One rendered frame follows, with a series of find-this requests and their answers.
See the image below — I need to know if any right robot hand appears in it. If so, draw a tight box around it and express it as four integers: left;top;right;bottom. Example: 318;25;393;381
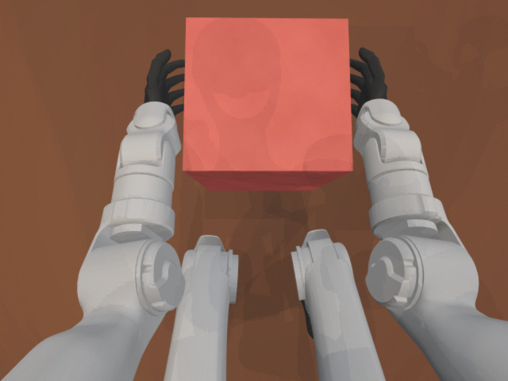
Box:
349;48;387;119

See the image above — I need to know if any left robot forearm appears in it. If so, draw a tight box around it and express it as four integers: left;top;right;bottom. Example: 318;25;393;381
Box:
77;102;181;303

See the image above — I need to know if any right robot forearm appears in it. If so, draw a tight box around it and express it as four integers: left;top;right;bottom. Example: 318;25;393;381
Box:
353;98;479;278

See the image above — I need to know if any robot left upper arm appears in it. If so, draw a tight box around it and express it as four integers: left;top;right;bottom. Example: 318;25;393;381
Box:
1;238;186;381

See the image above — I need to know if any left robot shin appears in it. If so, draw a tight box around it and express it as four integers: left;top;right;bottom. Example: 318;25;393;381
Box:
181;235;225;274

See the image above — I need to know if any carton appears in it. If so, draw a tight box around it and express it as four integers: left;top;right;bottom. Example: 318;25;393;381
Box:
183;17;353;191

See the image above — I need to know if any robot right upper arm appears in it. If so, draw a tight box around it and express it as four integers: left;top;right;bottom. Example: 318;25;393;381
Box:
365;235;508;381

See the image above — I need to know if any robot right thigh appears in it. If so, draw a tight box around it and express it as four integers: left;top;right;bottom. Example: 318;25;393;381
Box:
291;238;386;381

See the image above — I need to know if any left robot hand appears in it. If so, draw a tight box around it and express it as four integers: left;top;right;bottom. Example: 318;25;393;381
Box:
144;49;185;115

